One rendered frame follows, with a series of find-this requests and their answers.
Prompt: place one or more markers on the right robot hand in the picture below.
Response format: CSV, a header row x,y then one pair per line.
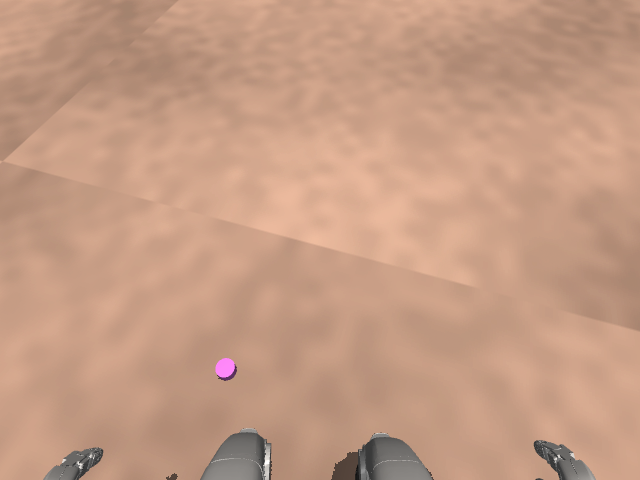
x,y
562,460

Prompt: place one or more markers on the left robot hand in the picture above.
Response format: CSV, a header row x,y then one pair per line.
x,y
75,465

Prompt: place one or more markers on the tin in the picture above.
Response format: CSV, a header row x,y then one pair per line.
x,y
226,369

